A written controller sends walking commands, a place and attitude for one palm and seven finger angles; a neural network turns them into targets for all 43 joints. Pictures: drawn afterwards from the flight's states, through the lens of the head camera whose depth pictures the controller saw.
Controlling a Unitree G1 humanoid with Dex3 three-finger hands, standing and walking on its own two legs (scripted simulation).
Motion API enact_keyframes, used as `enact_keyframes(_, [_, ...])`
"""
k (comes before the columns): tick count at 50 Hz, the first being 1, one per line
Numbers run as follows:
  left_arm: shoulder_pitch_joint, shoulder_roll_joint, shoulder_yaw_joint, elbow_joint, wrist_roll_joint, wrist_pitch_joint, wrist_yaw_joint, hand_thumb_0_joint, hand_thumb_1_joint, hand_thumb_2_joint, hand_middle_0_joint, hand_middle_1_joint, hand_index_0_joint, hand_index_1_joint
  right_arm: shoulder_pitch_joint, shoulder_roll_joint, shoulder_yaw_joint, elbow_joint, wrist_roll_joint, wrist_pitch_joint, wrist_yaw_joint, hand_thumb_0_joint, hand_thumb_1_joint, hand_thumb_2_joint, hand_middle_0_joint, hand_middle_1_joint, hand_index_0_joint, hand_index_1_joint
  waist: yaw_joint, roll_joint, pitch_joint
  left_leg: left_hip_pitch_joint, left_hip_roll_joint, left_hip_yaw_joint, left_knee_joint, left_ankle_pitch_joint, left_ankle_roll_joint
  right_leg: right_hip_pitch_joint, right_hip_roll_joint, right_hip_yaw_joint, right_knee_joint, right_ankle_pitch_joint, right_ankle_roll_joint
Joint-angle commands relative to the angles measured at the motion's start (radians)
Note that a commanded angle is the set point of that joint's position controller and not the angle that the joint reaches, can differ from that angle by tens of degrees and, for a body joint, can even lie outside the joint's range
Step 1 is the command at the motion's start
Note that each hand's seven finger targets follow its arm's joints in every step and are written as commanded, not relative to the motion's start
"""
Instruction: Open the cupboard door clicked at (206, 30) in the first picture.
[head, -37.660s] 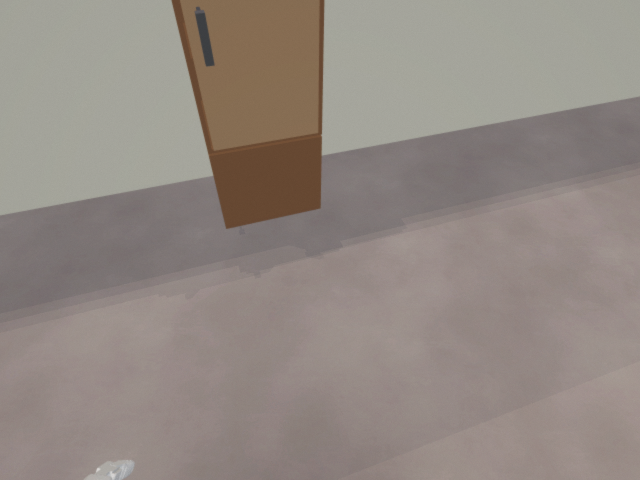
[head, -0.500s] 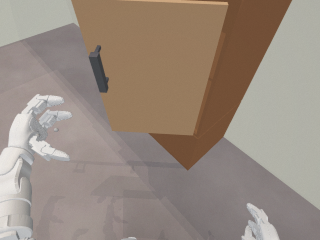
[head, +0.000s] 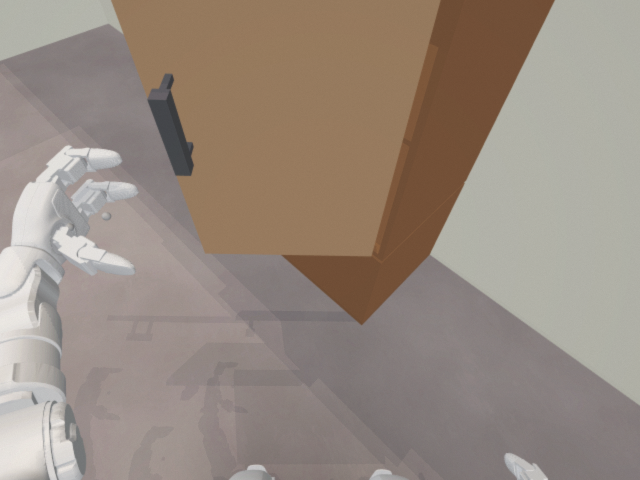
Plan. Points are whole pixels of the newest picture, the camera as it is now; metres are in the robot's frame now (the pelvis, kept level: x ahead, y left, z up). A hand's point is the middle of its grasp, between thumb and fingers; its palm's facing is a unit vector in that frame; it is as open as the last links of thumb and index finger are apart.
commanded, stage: move the hooked fingers beside the handle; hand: left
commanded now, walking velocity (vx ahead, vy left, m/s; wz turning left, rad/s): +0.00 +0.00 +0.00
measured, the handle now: (176, 126) +0.59 +0.24 +0.08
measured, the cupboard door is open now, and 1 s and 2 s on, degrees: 44 44 44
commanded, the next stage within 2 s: none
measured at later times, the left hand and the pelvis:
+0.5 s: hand (118, 173) +0.46 +0.28 +0.10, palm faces +0.00 -1.00 +0.00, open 14.0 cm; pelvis +0.00 +0.00 -0.01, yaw -1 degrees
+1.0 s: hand (125, 140) +0.53 +0.29 +0.10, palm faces +0.01 -1.00 +0.00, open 14.0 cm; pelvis +0.01 +0.01 -0.02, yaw -3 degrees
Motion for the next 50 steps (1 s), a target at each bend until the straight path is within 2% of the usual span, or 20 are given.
enact_keyframes(1, [-0.41,0.326,0.068,-0.132,0.0,-0.072,0.026,0.0,-0.5,0.3,-0.3,-1.2,-0.3,-1.2,0.057,-0.161,-0.058,-0.102,-0.005,-0.031,-0.009,0.0,-0.9,-0.9,0.2,0.3,0.2,0.3,-0.01,0.095,-0.328,0.182,-0.026,-0.031,-0.107,0.244,0.013,0.091,0.039,0.022,-0.065,0.212,-0.03])
enact_keyframes(2, [-0.42,0.376,0.109,-0.11,-0.001,-0.079,0.032,0.0,-0.5,0.3,-0.3,-1.2,-0.3,-1.2,0.066,-0.166,-0.057,-0.1,-0.009,-0.024,-0.008,0.0,-0.9,-0.9,0.2,0.3,0.2,0.3,-0.003,0.047,-0.34,0.15,-0.024,-0.031,-0.1,0.245,0.016,0.12,0.041,0.024,-0.058,0.222,-0.029])
enact_keyframes(8, [-0.454,0.434,0.135,-0.028,0.033,-0.105,0.026,0.0,-0.5,0.3,-0.3,-1.2,-0.3,-1.2,0.091,-0.168,-0.061,-0.108,-0.011,0.008,0.007,0.0,-0.9,-0.9,0.2,0.3,0.2,0.3,-0.002,0.099,-0.387,0.131,-0.023,-0.013,-0.072,0.304,0.017,0.126,0.043,0.035,-0.03,0.294,-0.027])
enact_keyframes(10, [-0.5,0.444,0.125,0.021,0.039,-0.106,0.014,0.0,-0.5,0.3,-0.3,-1.2,-0.3,-1.2,0.098,-0.172,-0.059,-0.102,-0.009,0.022,0.007,0.0,-0.9,-0.9,0.2,0.3,0.2,0.3,-0.023,0.075,-0.353,0.09,-0.021,-0.007,-0.066,0.261,0.021,0.109,0.044,0.04,-0.034,0.274,-0.021])
enact_keyframes(12, [-0.561,0.403,0.083,0.035,0.034,-0.11,-0.002,0.0,-0.5,0.3,-0.3,-1.2,-0.3,-1.2,0.104,-0.17,-0.059,-0.104,-0.009,0.029,0.007,0.0,-0.9,-0.9,0.2,0.3,0.2,0.3,-0.046,0.083,-0.339,0.093,-0.021,-0.008,-0.059,0.249,0.025,0.075,0.049,0.038,-0.032,0.258,-0.023])
enact_keyframes(14, [-0.587,0.462,0.114,0.071,0.042,-0.114,-0.011,0.0,-0.5,0.3,-0.3,-1.2,-0.3,-1.2,0.121,-0.182,-0.061,-0.093,-0.011,0.039,0.004,0.0,-0.9,-0.9,0.2,0.3,0.2,0.3,-0.048,0.071,-0.358,0.082,-0.019,-0.014,-0.053,0.238,0.025,0.072,0.049,0.04,-0.03,0.246,-0.021])
enact_keyframes(18, [-0.652,0.495,0.118,0.101,0.048,-0.124,-0.025,0.0,-0.5,0.3,-0.3,-1.2,-0.3,-1.2,0.141,-0.186,-0.06,-0.078,-0.013,0.057,0.001,0.0,-0.9,-0.9,0.2,0.3,0.2,0.3,-0.062,0.082,-0.389,0.075,-0.017,-0.02,-0.035,0.238,0.027,0.054,0.051,0.044,-0.021,0.239,-0.02])
enact_keyframes(21, [-0.708,0.468,0.072,0.115,0.065,-0.121,-0.027,0.0,-0.5,0.3,-0.3,-1.2,-0.3,-1.2,0.155,-0.186,-0.06,-0.067,-0.015,0.068,0.001,0.0,-0.9,-0.9,0.2,0.3,0.2,0.3,-0.082,0.137,-0.385,0.097,-0.014,-0.029,-0.029,0.238,0.026,-0.006,0.051,0.039,-0.02,0.212,-0.02])
enact_keyframes(25, [-0.746,0.529,0.108,0.135,0.073,-0.115,-0.016,0.0,-0.5,0.3,-0.3,-1.2,-0.3,-1.2,0.179,-0.193,-0.059,-0.059,-0.02,0.084,0.003,0.0,-0.9,-0.9,0.2,0.3,0.2,0.3,-0.082,0.146,-0.432,0.096,-0.012,-0.032,-0.016,0.26,0.025,0.001,0.052,0.039,-0.011,0.223,-0.02])
enact_keyframes(27, [-0.737,0.574,0.143,0.163,0.076,-0.111,-0.01,0.0,-0.5,0.3,-0.3,-1.2,-0.3,-1.2,0.191,-0.196,-0.058,-0.061,-0.022,0.094,0.002,0.0,-0.9,-0.9,0.2,0.3,0.2,0.3,-0.079,0.105,-0.436,0.072,-0.011,-0.034,-0.008,0.284,0.03,0.017,0.057,0.037,-0.004,0.251,-0.02])
enact_keyframes(29, [-0.773,0.574,0.128,0.154,0.096,-0.109,-0.002,0.0,-0.5,0.3,-0.3,-1.2,-0.3,-1.2,0.198,-0.191,-0.057,-0.062,-0.023,0.102,0.007,0.0,-0.9,-0.9,0.2,0.3,0.2,0.3,-0.084,0.161,-0.457,0.094,-0.01,-0.031,-0.003,0.308,0.026,0.004,0.055,0.036,0.002,0.266,-0.017])
enact_keyframes(31, [-0.781,0.6,0.133,0.162,0.114,-0.108,0.009,0.0,-0.5,0.3,-0.3,-1.2,-0.3,-1.2,0.205,-0.194,-0.056,-0.063,-0.025,0.111,0.01,0.0,-0.9,-0.9,0.2,0.3,0.2,0.3,-0.089,0.174,-0.439,0.084,-0.007,-0.031,0.0,0.295,0.025,-0.016,0.056,0.036,0.0,0.247,-0.016])
enact_keyframes(33, [-0.774,0.631,0.16,0.165,0.116,-0.115,0.011,0.0,-0.5,0.3,-0.3,-1.2,-0.3,-1.2,0.216,-0.197,-0.058,-0.069,-0.029,0.122,0.012,0.0,-0.9,-0.9,0.2,0.3,0.2,0.3,-0.081,0.163,-0.479,0.096,-0.005,-0.032,0.009,0.34,0.025,0.006,0.061,0.036,0.009,0.285,-0.017])
enact_keyframes(38, [-0.783,0.63,0.149,0.232,0.119,-0.1,-0.002,0.0,-0.5,0.3,-0.3,-1.2,-0.3,-1.2,0.231,-0.199,-0.053,-0.072,-0.029,0.144,0.016,0.0,-0.9,-0.9,0.2,0.3,0.2,0.3,-0.099,0.156,-0.452,0.07,-0.003,-0.028,0.019,0.332,0.027,-0.012,0.066,0.035,0.005,0.285,-0.014])
enact_keyframes(42, [-0.877,0.618,0.099,0.276,0.14,-0.077,-0.005,0.0,-0.5,0.3,-0.3,-1.2,-0.3,-1.2,0.243,-0.204,-0.043,-0.062,-0.029,0.151,0.01,0.0,-0.9,-0.9,0.2,0.3,0.2,0.3,-0.142,0.152,-0.376,0.034,0.0,-0.038,0.019,0.278,0.031,-0.079,0.067,0.03,-0.005,0.226,-0.014])
enact_keyframes(44, [-0.923,0.666,0.118,0.264,0.148,-0.078,-0.003,0.0,-0.5,0.3,-0.3,-1.2,-0.3,-1.2,0.258,-0.211,-0.043,-0.058,-0.03,0.155,0.005,0.0,-0.9,-0.9,0.2,0.3,0.2,0.3,-0.155,0.154,-0.431,0.046,0.005,-0.041,0.032,0.301,0.032,-0.074,0.066,0.035,0.0,0.241,-0.009])
enact_keyframes(45, [-0.9,0.689,0.139,0.267,0.153,-0.083,-0.003,0.0,-0.5,0.3,-0.3,-1.2,-0.3,-1.2,0.266,-0.209,-0.044,-0.06,-0.033,0.158,0.005,0.0,-0.9,-0.9,0.2,0.3,0.2,0.3,-0.137,0.169,-0.465,0.055,0.003,-0.045,0.036,0.32,0.028,-0.063,0.065,0.033,0.008,0.247,-0.013])
enact_keyframes(46, [-0.893,0.661,0.122,0.256,0.15,-0.088,-0.006,0.0,-0.5,0.3,-0.3,-1.2,-0.3,-1.2,0.269,-0.206,-0.043,-0.062,-0.035,0.158,0.009,0.0,-0.9,-0.9,0.2,0.3,0.2,0.3,-0.142,0.188,-0.485,0.083,0.005,-0.042,0.039,0.351,0.026,-0.071,0.067,0.03,0.012,0.267,-0.013])
enact_keyframes(48, [-0.871,0.673,0.141,0.236,0.146,-0.104,-0.011,0.0,-0.5,0.3,-0.3,-1.2,-0.3,-1.2,0.278,-0.207,-0.045,-0.059,-0.042,0.165,0.014,0.0,-0.9,-0.9,0.2,0.3,0.2,0.3,-0.124,0.237,-0.534,0.15,0.011,-0.056,0.048,0.432,0.011,-0.099,0.071,0.017,0.03,0.285,-0.019])
enact_keyframes(50, [-0.84,0.611,0.106,0.24,0.141,-0.097,-0.017,0.0,-0.5,0.3,-0.3,-1.2,-0.3,-1.2,0.281,-0.202,-0.047,-0.059,-0.044,0.174,0.023,0.0,-0.9,-0.9,0.2,0.3,0.2,0.3,-0.126,0.248,-0.522,0.187,0.017,-0.059,0.052,0.475,0.005,-0.133,0.074,0.008,0.026,0.286,-0.018])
